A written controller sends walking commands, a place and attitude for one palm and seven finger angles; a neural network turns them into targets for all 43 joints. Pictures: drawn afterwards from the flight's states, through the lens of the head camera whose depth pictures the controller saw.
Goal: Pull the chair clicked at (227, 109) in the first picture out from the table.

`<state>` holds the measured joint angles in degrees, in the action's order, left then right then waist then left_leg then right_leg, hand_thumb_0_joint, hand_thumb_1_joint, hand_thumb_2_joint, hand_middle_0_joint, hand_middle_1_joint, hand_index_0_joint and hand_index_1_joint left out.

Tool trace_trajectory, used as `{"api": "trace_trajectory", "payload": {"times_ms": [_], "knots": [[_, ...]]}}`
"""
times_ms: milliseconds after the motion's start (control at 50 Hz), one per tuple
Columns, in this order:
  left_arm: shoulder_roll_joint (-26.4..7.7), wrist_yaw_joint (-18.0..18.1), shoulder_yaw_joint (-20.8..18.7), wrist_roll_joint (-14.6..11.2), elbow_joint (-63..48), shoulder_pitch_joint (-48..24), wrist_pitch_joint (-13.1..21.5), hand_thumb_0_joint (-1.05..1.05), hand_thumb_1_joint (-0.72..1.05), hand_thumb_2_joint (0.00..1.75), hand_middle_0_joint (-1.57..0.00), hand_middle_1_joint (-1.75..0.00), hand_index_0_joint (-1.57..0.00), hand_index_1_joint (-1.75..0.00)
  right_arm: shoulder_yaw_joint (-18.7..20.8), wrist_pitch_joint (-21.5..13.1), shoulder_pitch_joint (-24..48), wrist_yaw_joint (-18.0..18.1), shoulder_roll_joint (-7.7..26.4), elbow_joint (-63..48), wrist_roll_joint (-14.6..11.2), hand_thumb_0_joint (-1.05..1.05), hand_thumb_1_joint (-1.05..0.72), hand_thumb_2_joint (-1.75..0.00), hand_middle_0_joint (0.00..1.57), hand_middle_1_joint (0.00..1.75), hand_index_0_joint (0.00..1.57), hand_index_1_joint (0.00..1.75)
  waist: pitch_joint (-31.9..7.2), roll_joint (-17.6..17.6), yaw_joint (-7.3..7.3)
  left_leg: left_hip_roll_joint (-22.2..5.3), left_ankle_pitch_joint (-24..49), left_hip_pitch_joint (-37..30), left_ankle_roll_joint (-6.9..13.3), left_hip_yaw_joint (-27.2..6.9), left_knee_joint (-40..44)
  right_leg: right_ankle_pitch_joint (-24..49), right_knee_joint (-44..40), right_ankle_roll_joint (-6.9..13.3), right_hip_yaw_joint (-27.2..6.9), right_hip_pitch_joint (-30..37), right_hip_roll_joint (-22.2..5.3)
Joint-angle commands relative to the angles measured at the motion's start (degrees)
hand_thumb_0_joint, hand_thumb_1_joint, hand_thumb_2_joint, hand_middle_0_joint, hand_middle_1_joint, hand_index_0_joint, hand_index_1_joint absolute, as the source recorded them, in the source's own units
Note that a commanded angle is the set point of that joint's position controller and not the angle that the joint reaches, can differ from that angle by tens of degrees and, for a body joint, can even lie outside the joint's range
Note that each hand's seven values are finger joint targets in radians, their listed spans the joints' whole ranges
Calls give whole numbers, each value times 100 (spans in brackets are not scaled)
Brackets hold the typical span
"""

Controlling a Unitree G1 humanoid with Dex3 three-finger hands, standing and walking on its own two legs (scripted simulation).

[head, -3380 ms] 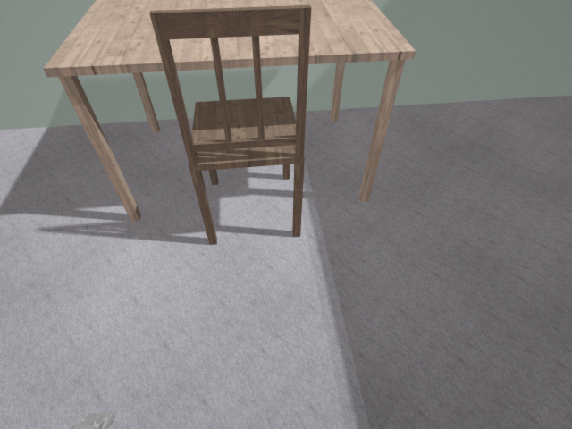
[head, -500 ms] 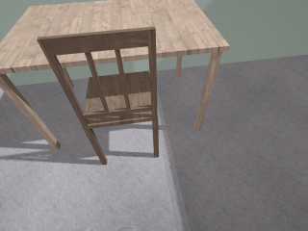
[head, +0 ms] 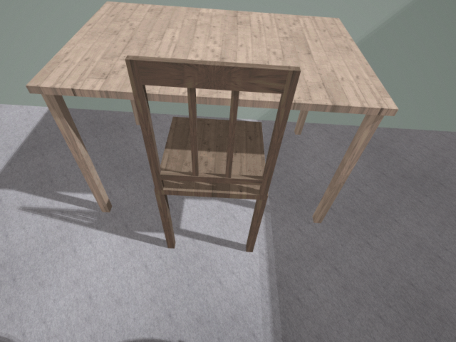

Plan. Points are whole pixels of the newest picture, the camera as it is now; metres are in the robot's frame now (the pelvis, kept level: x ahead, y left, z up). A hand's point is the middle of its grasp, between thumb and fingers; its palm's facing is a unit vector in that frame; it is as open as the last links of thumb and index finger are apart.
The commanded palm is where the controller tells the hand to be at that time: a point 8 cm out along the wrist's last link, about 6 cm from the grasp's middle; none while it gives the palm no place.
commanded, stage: take the last steps up to it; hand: left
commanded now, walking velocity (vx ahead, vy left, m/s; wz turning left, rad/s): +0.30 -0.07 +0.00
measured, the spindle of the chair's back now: (193, 137) +0.66 +0.14 -0.07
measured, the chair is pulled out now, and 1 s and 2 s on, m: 0.00 0.00 0.00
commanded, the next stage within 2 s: come to a stop and stand still in 0.46 s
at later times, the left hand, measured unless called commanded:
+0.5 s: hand out of the picture +0.10 +0.12 -0.18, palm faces +0.09 -0.99 -0.13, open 7.4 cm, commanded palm none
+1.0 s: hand (168, 308) +0.22 +0.14 -0.18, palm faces +0.02 -0.96 -0.27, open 7.4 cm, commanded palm none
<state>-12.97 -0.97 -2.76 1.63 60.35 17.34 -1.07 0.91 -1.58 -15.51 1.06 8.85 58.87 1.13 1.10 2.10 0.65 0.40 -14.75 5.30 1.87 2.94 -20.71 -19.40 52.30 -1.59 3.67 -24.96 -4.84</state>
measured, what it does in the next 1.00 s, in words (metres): walks ahead: right foot, then left foot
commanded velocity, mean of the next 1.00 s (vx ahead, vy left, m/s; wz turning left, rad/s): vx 0.04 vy -0.02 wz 0.01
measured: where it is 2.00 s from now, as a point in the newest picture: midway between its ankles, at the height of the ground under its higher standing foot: outside the picture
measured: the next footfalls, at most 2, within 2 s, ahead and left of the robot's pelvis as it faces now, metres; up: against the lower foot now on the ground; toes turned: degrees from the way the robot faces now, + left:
right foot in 0.18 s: +0.13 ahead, -0.14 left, +0.00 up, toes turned -6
left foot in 0.56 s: +0.26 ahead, +0.08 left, +0.00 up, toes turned +8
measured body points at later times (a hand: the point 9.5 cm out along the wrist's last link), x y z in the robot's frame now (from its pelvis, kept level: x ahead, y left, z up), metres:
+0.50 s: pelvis +0.14 -0.03 -0.01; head +0.14 -0.02 +0.44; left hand +0.10 +0.17 -0.17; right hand +0.20 -0.26 -0.15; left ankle +0.20 +0.08 -0.72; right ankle +0.09 -0.14 -0.75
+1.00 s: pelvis +0.19 -0.06 -0.01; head +0.21 -0.07 +0.44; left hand +0.22 +0.19 -0.16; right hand +0.24 -0.29 -0.17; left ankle +0.22 +0.07 -0.74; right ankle +0.20 -0.17 -0.75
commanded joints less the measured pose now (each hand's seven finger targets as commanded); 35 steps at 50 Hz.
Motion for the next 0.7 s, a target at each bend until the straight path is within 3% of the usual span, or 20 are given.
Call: {"api": "trace_trajectory", "payload": {"times_ms": [0, 60, 100, 120, 140, 160, 180, 200, 240, 280, 320, 440, 480, 500, 520, 540, 560, 580, 620, 680], "knots": [[-119, -33, -14, -35, -479, -586, 163, 0, 90, 90, -20, -30, -20, -30, 271, -116, -511, 48, 972, 12, 25, 0, -90, -90, 20, 30, 20, 30, 568, -807, -278, -1538, 371, 82, 936, -1140, 1042, 61, -854, 33, 2, -380, -69], [-32, -37, -35, -34, -480, -580, 208, 0, 90, 90, -20, -30, -20, -30, 303, -107, -503, 43, 1022, 105, 54, 0, -90, -90, 20, 30, 20, 30, 574, -855, -231, -1564, 280, 275, 890, -1126, 841, 103, -1411, 91, 120, 90, 35], [-72, -31, -88, -33, -323, -169, 258, 0, 90, 90, -20, -30, -20, -30, 288, -95, -431, 43, 910, 155, 27, 0, -90, -90, 20, 30, 20, 30, 441, -493, -30, -1367, 70, 747, 717, -952, 370, 550, -2075, 150, 245, 1120, 238], [-138, -5, -125, -16, -173, 257, 306, 0, 90, 90, -20, -30, -20, -30, 258, -103, -389, 43, 850, 180, 19, 0, -90, -90, 20, 30, 20, 30, 319, -274, 185, -1104, -83, 1095, 523, -750, -216, 666, -2506, 224, 156, 1836, 248], [-466, 44, -196, 18, 3, 841, 376, 0, 90, 90, -20, -30, -20, -30, 203, -134, -443, 15, 611, 159, -32, 0, -90, -90, 20, 30, 20, 30, -22, 427, 420, -639, -386, 1788, 293, -246, -1444, 68, -2954, 509, -846, 2788, -461], [-944, 91, -302, 1, 139, 1405, 408, 0, 90, 90, -20, -30, -20, -30, 150, -166, -474, -34, 322, 12, -52, 0, -90, -90, 20, 30, 20, 30, -250, 1569, 544, -3, -1599, 2773, 89, 352, -2992, -271, -3769, 1068, -2561, 3432, -1619], [-1022, 118, -303, -86, 183, 1609, 430, 0, 90, 90, -20, -30, -20, -30, 178, -135, -204, -44, 575, -85, -33, 0, -90, -90, 20, 30, 20, 30, -422, 1615, 663, -131, -1935, 2965, 159, -104, -4051, -365, -4168, 1316, -3106, 3218, -1816], [-810, 164, -274, -81, 146, 1290, 402, 0, 90, 90, -20, -30, -20, -30, 248, -114, 53, -53, 589, -133, -54, 0, -90, -90, 20, 30, 20, 30, -85, 1133, 563, -300, -1594, 3183, 203, -263, -4625, -494, -4267, 1488, -2857, 2839, -1829], [-341, 216, -144, -47, -46, 591, 427, 0, 90, 90, -20, -30, -20, -30, 253, -99, 125, -94, 447, -80, -2, 0, -90, -90, 20, 30, 20, 30, 328, 182, 212, -612, -824, 3074, 120, -339, -4705, 157, -4158, 1411, -1885, 1997, -1469], [-151, 238, -64, -22, -90, 362, 494, 0, 90, 90, -20, -30, -20, -30, 221, -26, -159, -110, 242, 33, 20, 0, -90, -90, 20, 30, 20, 30, 335, 172, -72, -664, -572, 2641, -21, -166, -4283, 1300, -4130, 1282, -1040, 1508, -1245], [-143, 239, -38, -13, -62, 323, 509, 0, 90, 90, -20, -30, -20, -30, 197, 21, -243, -131, 103, 46, 9, 0, -90, -90, 20, 30, 20, 30, 333, 332, -152, -610, -463, 2297, -92, 40, -3599, 1924, -4128, 1235, -574, 1234, -1045], [-274, 223, -54, -26, 171, 518, 459, 0, 90, 90, -20, -30, -20, -30, 145, -63, 129, -154, 77, -56, -3, 0, -90, -90, 20, 30, 20, 30, 339, 459, -45, -375, -75, 1508, -83, 323, -1905, 1903, -3841, 1102, -455, 1303, -813], [-225, 218, -65, -52, 220, 423, 416, 0, 90, 90, -20, -30, -20, -30, 136, -120, -183, -109, 126, 83, 14, 0, -90, -90, 20, 30, 20, 30, 241, 408, -195, -247, 350, 838, -75, 428, -1098, 1653, -3427, 915, -307, 1312, -591], [-133, 202, -52, -51, 240, 488, 391, 0, 90, 90, -20, -30, -20, -30, 156, -164, -435, -92, 231, 210, 16, 0, -90, -90, 20, 30, 20, 30, 204, 113, -283, -260, 527, 297, -53, 366, -833, 1452, -2941, 805, -233, 1058, -444], [31, 188, -11, -73, 229, 570, 370, 0, 90, 90, -20, -30, -20, -30, 202, -200, -765, -44, 541, 272, 37, 0, -90, -90, 20, 30, 20, 30, 62, -602, -391, -706, 703, -273, 131, -294, -446, 1013, -2049, 655, -102, 626, -142], [287, 175, 15, -103, 115, 647, 365, 0, 90, 90, -20, -30, -20, -30, 299, -205, -1136, 14, 1038, 281, 87, 0, -90, -90, 20, 30, 20, 30, -116, -1727, -450, -1902, 1243, -695, 707, -1830, 148, -397, -795, 389, 383, -128, 424], [227, 219, 42, -65, 57, 544, 357, 0, 90, 90, -20, -30, -20, -30, 287, -135, -1084, 65, 1077, 275, 56, 0, -90, -90, 20, 30, 20, 30, -158, -1775, -403, -2345, 1494, -402, 1031, -2351, 621, -1634, 193, 348, 146, -269, 560], [230, 257, 37, -56, 132, 464, 278, 0, 90, 90, -20, -30, -20, -30, 219, -119, -672, 138, 924, 200, 37, 0, -90, -90, 20, 30, 20, 30, -14, -1611, -271, -2330, 1891, 124, 1061, -2156, 666, -1468, 554, 325, -261, -192, 284], [351, 274, 76, -84, 329, 533, 199, 0, 90, 90, -20, -30, -20, -30, 74, -115, 103, 186, 506, 46, 14, 0, -90, -90, 20, 30, 20, 30, 188, -837, 40, -2030, 2976, 818, 998, -1313, 552, -1021, 185, 186, -466, 369, -4], [366, 310, 126, -103, 380, 621, 47, 0, 90, 90, -20, -30, -20, -30, 85, -36, 294, 214, 598, 76, -32, 0, -90, -90, 20, 30, 20, 30, -244, -770, 76, -1720, 4057, 330, 798, -558, 266, -587, -658, 14, -263, 730, 69]]}}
